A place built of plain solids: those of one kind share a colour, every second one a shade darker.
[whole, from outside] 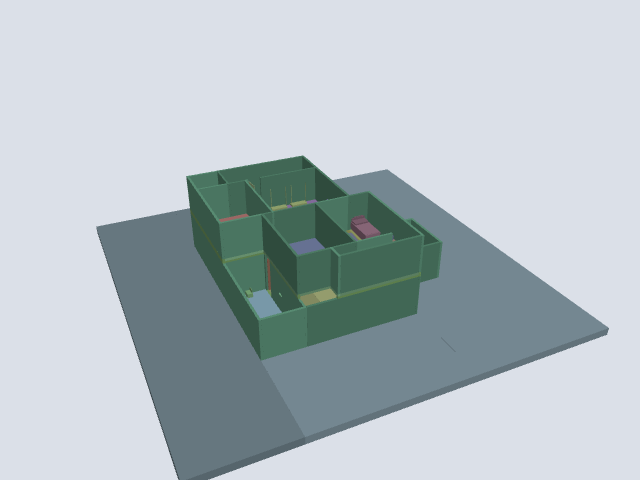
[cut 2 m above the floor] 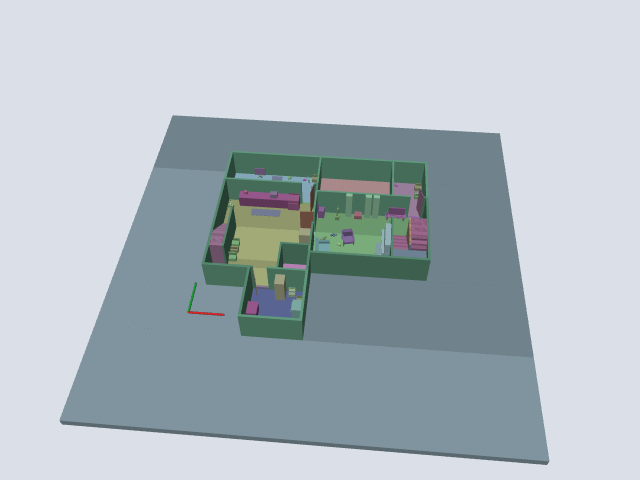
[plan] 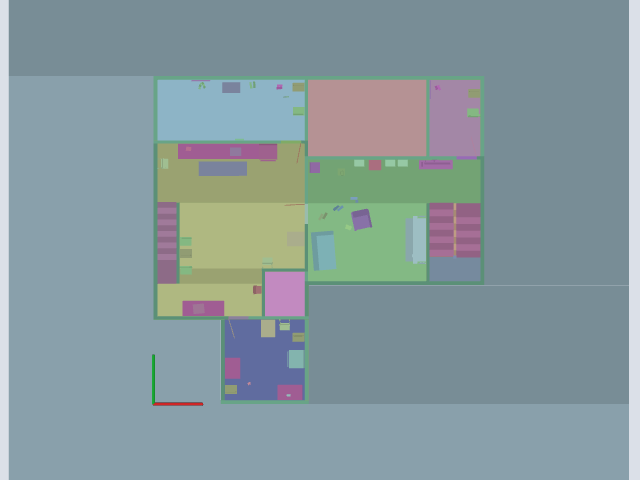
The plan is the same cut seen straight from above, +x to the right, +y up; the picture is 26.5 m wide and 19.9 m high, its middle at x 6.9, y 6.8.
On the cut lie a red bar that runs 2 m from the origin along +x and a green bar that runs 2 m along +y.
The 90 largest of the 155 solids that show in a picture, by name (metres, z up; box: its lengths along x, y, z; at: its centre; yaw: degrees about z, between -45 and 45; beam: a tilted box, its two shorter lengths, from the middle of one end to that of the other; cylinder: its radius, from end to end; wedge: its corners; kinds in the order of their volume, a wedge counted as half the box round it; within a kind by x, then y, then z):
{
 "under_1": {"box": [6.0, 10.12, 0.5], "at": [-3.0, 8.54, -0.33]},
 "under_2": {"box": [8.79, 3.48, 0.5], "at": [-1.6, 1.74, -0.33]},
 "under_3": {"box": [25.71, 6.0, 0.5], "at": [6.86, -3.0, -0.33]},
 "under_4": {"box": [25.71, 6.0, 0.5], "at": [6.86, 16.6, -0.33]},
 "under_5": {"box": [13.28, 4.93, 0.5], "at": [13.07, 2.46, -0.33]},
 "under_6": {"box": [6.0, 8.67, 0.5], "at": [16.71, 9.27, -0.33]},
 "wall_1": {"box": [0.16, 5.13, 2.46], "at": [0.08, 6.21, 4.18]},
 "wall_2": {"box": [0.16, 7.16, 2.95], "at": [0.08, 7.22, 1.18]},
 "wall_3": {"box": [0.16, 2.51, 2.95], "at": [0.08, 12.19, 1.18]},
 "wall_4": {"box": [0.16, 1.87, 2.46], "at": [1.0, 9.87, 4.18]},
 "wall_5": {"box": [0.13, 2.29, 2.46], "at": [1.01, 6.13, 4.18]},
 "wall_6": {"box": [0.13, 3.36, 2.95], "at": [1.01, 6.67, 1.18]},
 "wall_7": {"box": [3.1, 0.13, 2.95], "at": [1.55, 3.58, 1.18]},
 "wall_8": {"box": [5.28, 0.13, 2.95], "at": [2.64, 10.87, 1.18]},
 "wall_9": {"box": [0.16, 3.32, 2.95], "at": [2.87, 1.82, 1.18]},
 "wall_10": {"box": [6.43, 0.16, 2.46], "at": [3.21, 3.56, 4.18]},
 "wall_11": {"box": [5.48, 0.16, 2.46], "at": [3.66, 10.88, 4.18]},
 "wall_12": {"box": [5.45, 0.13, 2.46], "at": [3.67, 7.34, 4.18]},
 "wall_13": {"box": [0.13, 1.85, 2.95], "at": [4.55, 4.57, 1.18]},
 "wall_14": {"box": [3.64, 0.16, 2.95], "at": [4.61, 0.08, 1.18]},
 "wall_15": {"box": [2.49, 0.13, 2.95], "at": [5.18, 3.58, 1.18]},
 "wall_16": {"box": [1.91, 0.13, 2.95], "at": [5.45, 5.55, 1.18]},
 "wall_17": {"box": [0.16, 2.48, 2.46], "at": [6.32, 12.2, 4.18]},
 "wall_18": {"box": [0.13, 1.84, 2.95], "at": [6.33, 6.54, 1.18]},
 "wall_19": {"box": [0.13, 2.73, 2.46], "at": [6.33, 8.78, 4.18]},
 "wall_20": {"box": [0.13, 1.84, 2.95], "at": [6.33, 9.22, 1.18]},
 "wall_21": {"box": [0.13, 2.51, 2.95], "at": [6.33, 12.19, 1.18]},
 "wall_22": {"box": [0.16, 3.35, 2.95], "at": [6.35, 1.83, 1.18]},
 "wall_23": {"box": [0.16, 1.29, 5.71], "at": [6.35, 4.29, 2.56]},
 "wall_24": {"box": [13.71, 0.16, 2.95], "at": [6.86, 13.52, 1.18]},
 "wall_25": {"box": [5.17, 0.13, 2.46], "at": [8.86, 10.21, 4.18]},
 "wall_26": {"box": [6.29, 0.13, 2.95], "at": [9.41, 10.21, 1.18]},
 "wall_27": {"box": [7.47, 0.16, 2.46], "at": [9.97, 13.52, 4.18]},
 "wall_28": {"box": [7.44, 0.16, 5.71], "at": [9.99, 5.01, 2.56]},
 "wall_29": {"box": [0.13, 3.23, 2.95], "at": [11.38, 6.71, 1.18]},
 "wall_30": {"box": [0.13, 4.06, 2.46], "at": [11.38, 7.12, 4.18]},
 "wall_31": {"box": [0.13, 3.17, 2.95], "at": [11.38, 11.86, 1.18]},
 "wall_32": {"box": [2.4, 0.13, 2.46], "at": [12.51, 11.4, 4.18]},
 "wall_33": {"box": [0.16, 5.05, 2.95], "at": [13.63, 7.62, 1.18]},
 "wall_34": {"box": [0.16, 6.25, 2.46], "at": [13.63, 8.21, 4.18]},
 "wall_35": {"box": [0.16, 3.17, 2.95], "at": [13.63, 11.86, 1.18]},
 "wall_36": {"box": [0.16, 1.97, 2.46], "at": [13.63, 12.46, 4.18]},
 "under_foot_1": {"box": [13.71, 8.67, 0.5], "at": [6.86, 9.27, -0.5]},
 "front_stair_1": {"box": [1.0, 0.58, 1.45], "at": [11.94, 6.38, 0.42]},
 "front_stair_2": {"box": [1.0, 0.86, 1.28], "at": [11.94, 6.52, 0.34]},
 "front_stair_3": {"box": [1.0, 1.14, 1.12], "at": [11.94, 6.66, 0.26]},
 "front_stair_4": {"box": [1.0, 1.42, 0.96], "at": [11.94, 6.8, 0.18]},
 "front_stair_5": {"box": [1.0, 1.69, 0.79], "at": [11.94, 6.94, 0.1]},
 "front_stair_6": {"box": [1.0, 1.97, 0.63], "at": [11.94, 7.08, 0.01]},
 "front_stair_7": {"box": [1.0, 2.25, 0.46], "at": [11.94, 7.22, -0.07]},
 "front_stair_8": {"box": [1.0, 2.25, 1.94], "at": [13.05, 7.19, 0.67]},
 "front_stair_9": {"box": [1.0, 1.97, 2.1], "at": [13.05, 7.33, 0.75]},
 "front_stair_10": {"box": [1.0, 1.69, 2.27], "at": [13.05, 7.47, 0.83]},
 "front_stair_11": {"box": [1.0, 1.42, 2.43], "at": [13.05, 7.61, 0.92]},
 "front_stair_12": {"box": [1.0, 1.14, 2.59], "at": [13.05, 7.75, 1.0]},
 "front_stair_13": {"box": [1.0, 0.86, 2.76], "at": [13.05, 7.89, 1.08]},
 "front_stair_14": {"box": [1.0, 0.58, 2.92], "at": [13.05, 8.03, 1.16]},
 "back_stair_1": {"box": [0.79, 0.51, 2.86], "at": [0.56, 5.24, 1.13]},
 "back_stair_2": {"box": [0.79, 0.75, 2.66], "at": [0.56, 5.36, 1.03]},
 "back_stair_3": {"box": [0.79, 0.99, 2.46], "at": [0.56, 5.48, 0.93]},
 "back_stair_4": {"box": [0.79, 1.23, 2.27], "at": [0.56, 5.6, 0.83]},
 "back_stair_5": {"box": [0.79, 1.47, 2.07], "at": [0.56, 5.72, 0.74]},
 "back_stair_6": {"box": [0.79, 1.71, 1.87], "at": [0.56, 5.84, 0.64]},
 "back_stair_7": {"box": [0.79, 1.95, 1.68], "at": [0.56, 5.96, 0.54]},
 "back_stair_8": {"box": [0.79, 2.19, 1.48], "at": [0.56, 6.08, 0.44]},
 "back_stair_9": {"box": [0.79, 2.43, 1.28], "at": [0.56, 6.2, 0.34]},
 "back_stair_10": {"box": [0.79, 2.67, 1.09], "at": [0.56, 6.32, 0.24]},
 "back_stair_11": {"box": [0.79, 2.91, 0.89], "at": [0.56, 6.44, 0.15]},
 "back_stair_12": {"box": [0.79, 3.15, 0.69], "at": [0.56, 6.56, 0.05]},
 "back_stair_13": {"box": [0.79, 3.39, 0.5], "at": [0.56, 6.68, -0.05]},
 "floor_kitchen_1": {"box": [4.33, 1.35, 0.67], "at": [2.33, 4.32, -0.33]},
 "floor_kitchen_2": {"box": [3.41, 0.63, 0.67], "at": [2.79, 5.3, -0.33]},
 "floor_kitchen_3": {"box": [6.11, 2.45, 0.67], "at": [3.21, 9.57, -0.33]},
 "floor_kitchen_4": {"box": [5.19, 2.73, 0.67], "at": [3.67, 6.99, -0.33]},
 "floor_sitting_room_1": {"box": [4.91, 3.23, 0.67], "at": [8.86, 6.71, -0.33]},
 "floor_sitting_room_2": {"box": [7.15, 1.82, 0.67], "at": [9.97, 9.23, -0.33]},
 "floor_parlour_1": {"box": [4.91, 3.17, 0.67], "at": [8.86, 11.86, -0.33]},
 "floor_porch_1": {"box": [6.11, 2.51, 0.67], "at": [3.21, 12.19, -0.33]},
 "floor_summer_kitchen_1": {"box": [3.32, 3.35, 0.5], "at": [4.61, 1.83, -0.42]},
 "floor_front_hall_1": {"box": [2.11, 3.17, 0.67], "at": [12.49, 11.86, -0.33]},
 "upper_floor_bedroom_back_1": {"box": [4.91, 5.05, 0.16], "at": [8.86, 7.62, 2.87]},
 "front_stair_landing_1": {"box": [2.11, 1.0, 1.78], "at": [12.49, 5.59, 0.59]},
 "upper_floor_store_loft_1": {"box": [5.19, 3.39, 0.16], "at": [3.67, 9.11, 2.87]},
 "upper_floor_bedroom_front_1": {"box": [4.91, 3.17, 0.16], "at": [8.86, 11.86, 2.87]},
 "floor_pantry_1": {"box": [1.65, 1.85, 0.67], "at": [5.45, 4.57, -0.33]},
 "fireplace_1": {"box": [0.36, 1.8, 2.87], "at": [11.12, 6.8, 1.44]},
 "counter_run_1": {"box": [3.36, 0.61, 0.78], "at": [2.69, 10.48, 0.49]},
 "fridge_flat_1": {"box": [0.6, 0.73, 1.66], "at": [4.75, 3.13, 0.66]},
 "fridge_flat_2": {"box": [0.73, 0.6, 1.66], "at": [5.89, 6.84, 0.83]},
 "child_bed_1": {"box": [2.06, 1.06, 0.4], "at": [5.26, 4.34, 3.33]}
}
